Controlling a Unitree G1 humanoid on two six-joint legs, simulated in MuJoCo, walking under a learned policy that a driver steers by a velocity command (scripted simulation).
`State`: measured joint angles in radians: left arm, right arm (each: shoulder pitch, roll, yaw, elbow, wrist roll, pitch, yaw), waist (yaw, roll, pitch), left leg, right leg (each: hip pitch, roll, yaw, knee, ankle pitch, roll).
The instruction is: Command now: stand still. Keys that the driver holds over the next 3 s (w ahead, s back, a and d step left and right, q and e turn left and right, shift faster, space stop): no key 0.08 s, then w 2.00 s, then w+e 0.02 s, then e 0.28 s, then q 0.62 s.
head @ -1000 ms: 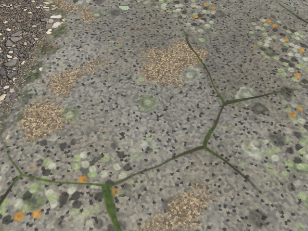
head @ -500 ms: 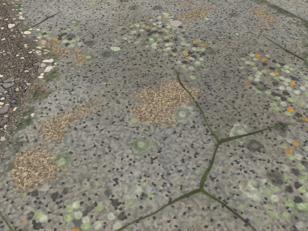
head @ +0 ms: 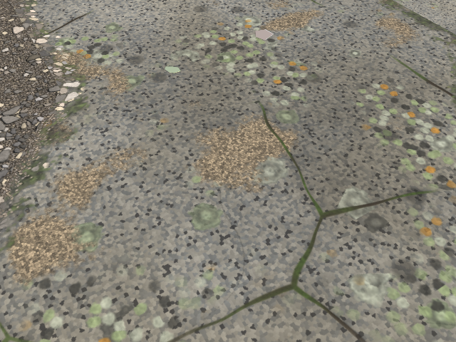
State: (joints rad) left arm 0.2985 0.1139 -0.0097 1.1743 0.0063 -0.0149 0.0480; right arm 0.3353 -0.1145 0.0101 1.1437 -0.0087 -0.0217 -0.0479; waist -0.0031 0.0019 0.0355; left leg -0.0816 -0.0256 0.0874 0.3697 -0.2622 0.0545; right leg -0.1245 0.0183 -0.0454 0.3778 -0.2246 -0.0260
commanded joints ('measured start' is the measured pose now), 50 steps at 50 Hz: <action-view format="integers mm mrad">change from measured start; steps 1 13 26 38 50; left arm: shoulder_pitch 79 -86 390 230 242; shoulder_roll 63 70 261 126 135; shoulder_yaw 7 27 119 51 54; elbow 1 -131 -63 -107 -123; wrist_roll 0 34 20 11 -4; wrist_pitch -1 -19 -52 -96 -86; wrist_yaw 2 -45 -44 -39 -36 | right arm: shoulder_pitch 94 252 106 -229 179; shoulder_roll -62 -150 -114 -93 -272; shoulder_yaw -7 -62 -53 -62 -131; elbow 3 23 -110 -227 -147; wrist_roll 0 -22 -20 -21 -50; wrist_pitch -3 -3 -66 -25 -66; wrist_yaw -2 13 56 85 43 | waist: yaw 1 -70 148 12 -171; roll -4 97 -283 -58 57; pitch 55 231 -34 106 -244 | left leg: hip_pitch -51 -43 -614 -646 267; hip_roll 135 386 -18 116 237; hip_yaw -122 -509 -36 -23 -262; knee -66 -307 784 502 89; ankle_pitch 206 -510 -272 173 -12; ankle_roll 8 233 40 -16 188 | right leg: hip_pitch -15 -496 273 79 -119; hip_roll -120 -67 -412 -216 -117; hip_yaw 113 -2 742 111 -61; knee -50 467 -279 -270 644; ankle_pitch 205 -251 -548 296 442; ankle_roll -24 -54 -218 -171 -83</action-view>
